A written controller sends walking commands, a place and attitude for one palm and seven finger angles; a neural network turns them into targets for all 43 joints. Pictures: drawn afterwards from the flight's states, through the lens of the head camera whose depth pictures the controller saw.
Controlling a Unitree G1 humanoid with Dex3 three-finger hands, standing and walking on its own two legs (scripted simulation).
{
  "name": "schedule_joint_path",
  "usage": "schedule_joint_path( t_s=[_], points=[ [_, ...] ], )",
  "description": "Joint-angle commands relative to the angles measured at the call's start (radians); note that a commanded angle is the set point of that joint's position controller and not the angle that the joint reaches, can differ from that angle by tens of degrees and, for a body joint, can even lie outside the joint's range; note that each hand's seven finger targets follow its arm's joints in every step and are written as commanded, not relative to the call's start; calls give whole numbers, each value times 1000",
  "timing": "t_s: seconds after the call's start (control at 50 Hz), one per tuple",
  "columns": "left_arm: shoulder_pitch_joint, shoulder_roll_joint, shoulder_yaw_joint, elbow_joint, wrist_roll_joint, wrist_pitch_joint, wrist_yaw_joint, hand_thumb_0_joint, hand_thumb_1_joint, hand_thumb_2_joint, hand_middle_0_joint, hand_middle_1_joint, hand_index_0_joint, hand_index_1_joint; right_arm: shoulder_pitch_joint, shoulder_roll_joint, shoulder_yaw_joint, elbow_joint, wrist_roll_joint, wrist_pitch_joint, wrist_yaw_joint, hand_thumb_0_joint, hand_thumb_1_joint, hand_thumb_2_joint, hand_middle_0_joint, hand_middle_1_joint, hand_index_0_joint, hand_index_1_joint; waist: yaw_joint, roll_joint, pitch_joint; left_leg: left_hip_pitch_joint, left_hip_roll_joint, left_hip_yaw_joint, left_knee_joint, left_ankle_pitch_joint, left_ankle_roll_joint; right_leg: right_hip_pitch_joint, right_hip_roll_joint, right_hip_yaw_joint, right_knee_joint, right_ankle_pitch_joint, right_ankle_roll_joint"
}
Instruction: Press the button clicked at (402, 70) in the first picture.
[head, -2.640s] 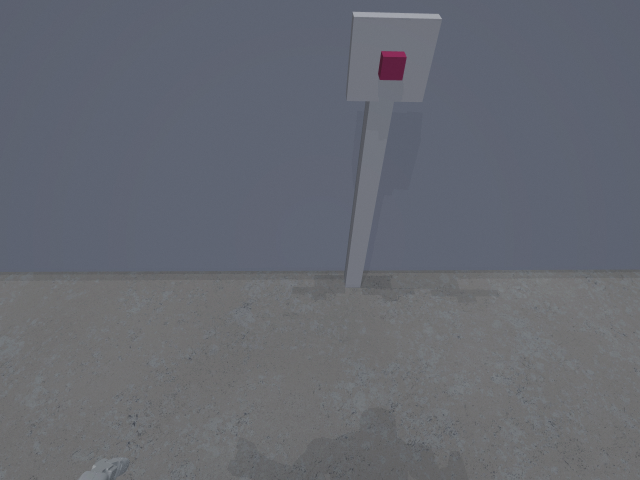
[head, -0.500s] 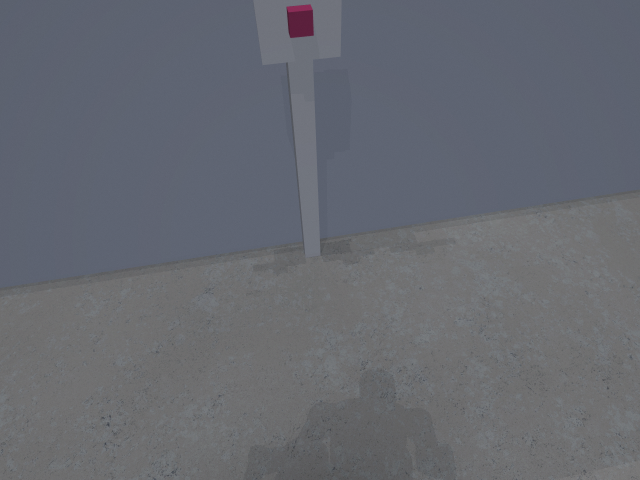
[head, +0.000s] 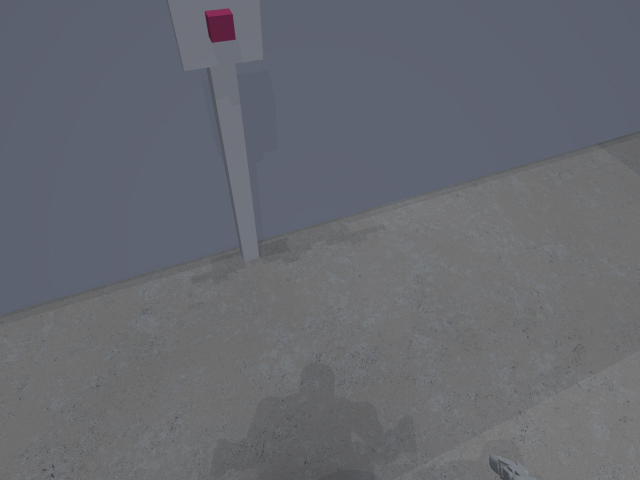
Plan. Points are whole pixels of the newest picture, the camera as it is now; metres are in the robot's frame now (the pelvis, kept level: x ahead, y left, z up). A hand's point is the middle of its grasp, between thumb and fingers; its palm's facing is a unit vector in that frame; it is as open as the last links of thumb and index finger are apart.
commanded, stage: walk to a spot facing it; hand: left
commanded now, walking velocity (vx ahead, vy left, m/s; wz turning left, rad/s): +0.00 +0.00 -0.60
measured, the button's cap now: (220, 24) +0.89 +0.31 +0.12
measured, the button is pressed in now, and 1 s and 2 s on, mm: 0 0 0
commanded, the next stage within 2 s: none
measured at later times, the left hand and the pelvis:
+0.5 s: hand out of the picture +0.13 +0.19 -0.16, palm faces -0.35 -0.92 -0.19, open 7.4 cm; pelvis -0.02 +0.03 +0.00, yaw -21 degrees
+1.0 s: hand (221, 429) +0.21 +0.18 -0.21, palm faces -0.51 -0.85 -0.14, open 7.4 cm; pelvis +0.13 +0.00 -0.02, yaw -36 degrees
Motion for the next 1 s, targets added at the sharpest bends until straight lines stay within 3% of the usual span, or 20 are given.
schedule_joint_path(
  t_s=[0.0,0.02,0.04,0.08,0.14,0.22,0.36,0.44,0.5,0.52,0.54,0.56,0.58,0.6,0.68,0.84,0.9,0.94,0.96,0.98],
  points=[
    [-58,136,37,-110,-12,-13,1,0,900,900,-200,-300,-200,-300,200,-170,-36,-38,-1,-45,-18,0,-900,-900,200,300,200,300,-111,64,-132,366,155,-138,-385,65,64,-192,-88,147,87,-101,-25],
    [-47,87,31,-125,-14,-12,-11,0,900,900,-200,-300,-200,-300,161,-258,-52,-60,-14,-43,-15,0,-900,-900,200,300,200,300,-89,344,-80,348,409,-394,-483,71,128,-348,21,-52,351,-392,37],
    [-61,126,43,-125,-1,-12,-9,0,900,900,-200,-300,-200,-300,107,-265,-45,-92,-12,-34,-12,0,-900,-900,200,300,200,300,-77,268,-33,177,495,-412,-482,89,193,-306,-58,-81,538,-393,63],
    [-10,153,66,-78,15,0,-23,0,900,900,-200,-300,-200,-300,-5,-168,-19,-114,-22,-41,-16,0,-900,-900,200,300,200,300,-10,175,16,49,352,-229,-464,171,173,-242,-77,-96,745,-269,82],
    [29,108,53,-61,10,9,-41,0,900,900,-200,-300,-200,-300,-4,-141,-10,-114,-20,-48,-13,0,-900,-900,200,300,200,300,5,166,16,71,241,-15,-422,251,139,-254,-97,-159,834,-170,92],
    [-69,84,39,-92,1,9,-43,0,900,900,-200,-300,-200,-300,153,-145,-20,-67,-21,-49,-11,0,-900,-900,200,300,200,300,-66,187,17,217,279,-23,-396,340,177,-297,-136,-186,702,-192,104],
    [-152,58,23,-106,-5,11,-43,0,900,900,-200,-300,-200,-300,220,-179,-42,-23,-26,-45,-5,0,-900,-900,200,300,200,300,-101,221,-11,255,355,45,-359,477,199,-173,-176,-254,436,-284,91],
    [-160,50,18,-108,-2,-2,-53,0,900,900,-200,-300,-200,-300,227,-202,-52,-1,-32,-44,7,0,-900,-900,200,300,200,300,-110,236,-56,232,386,68,-365,146,170,-55,-153,-311,259,-333,54],
    [-53,69,27,-68,1,-24,-50,0,900,900,-200,-300,-200,-300,215,-187,-44,12,-31,-42,15,0,-900,-900,200,300,200,300,-40,133,-88,74,352,159,-180,-12,85,238,-125,-340,-21,-188,12],
    [48,157,42,-36,7,-40,-38,0,900,900,-200,-300,-200,-300,229,-138,-30,1,-17,-39,25,0,-900,-900,200,300,200,300,4,-93,-138,-134,273,279,66,-100,20,480,-288,-151,-149,-281,-45],
    [144,272,62,-7,2,-48,-16,0,900,900,-200,-300,-200,-300,131,-69,-5,-68,-21,-39,36,0,-900,-900,200,300,200,300,67,-349,-94,-443,127,253,358,-289,-30,534,-507,279,-258,-313,-153],
    [187,265,64,0,-15,-45,0,0,900,900,-200,-300,-200,-300,31,-126,-13,-102,-32,-37,35,0,-900,-900,200,300,200,300,91,-236,-45,-490,138,111,433,-215,-13,457,-533,296,-284,-311,-197],
    [133,235,56,-9,-13,-52,3,0,900,900,-200,-300,-200,-300,33,-125,-19,-102,-30,-40,43,0,-900,-900,200,300,200,300,53,-141,0,-501,164,80,440,-110,-7,422,-498,214,-288,-380,-199],
    [87,221,56,-15,-11,-63,4,0,900,900,-200,-300,-200,-300,37,-119,-20,-91,-30,-42,47,0,-900,-900,200,300,200,300,35,-197,11,-482,169,82,454,-51,-12,373,-455,215,-299,-418,-183],
    [12,144,26,-20,-4,-95,-1,0,900,900,-200,-300,-200,-300,106,-97,-28,-41,-35,-45,54,0,-900,-900,200,300,200,300,-48,-88,99,-340,154,107,339,79,-43,205,-360,-4,-264,-67,-154],
    [56,163,29,25,4,-107,0,0,900,900,-200,-300,-200,-300,51,-66,-23,-87,-20,-72,65,0,-900,-900,200,300,200,300,-46,-139,87,-132,98,124,31,140,-18,148,-329,9,-211,-7,-135],
    [11,158,38,25,-5,-103,-2,0,900,900,-200,-300,-200,-300,296,-131,-39,-6,-24,-92,39,0,-900,-900,200,300,200,300,-159,-34,-42,260,57,145,-169,194,-5,76,-235,-52,93,129,-84],
    [99,31,15,-4,-21,-93,-20,0,900,900,-200,-300,-200,-300,509,-324,-74,45,-36,-99,18,0,-900,-900,200,300,200,300,-196,470,-238,571,500,-407,-380,20,102,-246,-42,-210,708,-450,4],
    [76,63,24,-6,-13,-90,-17,0,900,900,-200,-300,-200,-300,434,-287,-55,29,-32,-87,16,0,-900,-900,200,300,200,300,-170,377,-193,442,531,-469,-467,-155,127,-273,-103,-132,821,-422,-13],
    [38,67,30,11,-8,-82,-19,0,900,900,-200,-300,-200,-300,334,-216,-42,18,-32,-90,10,0,-900,-900,200,300,200,300,-142,342,-92,319,494,-390,-516,-218,76,-295,-147,-129,883,-307,-11]
  ],
)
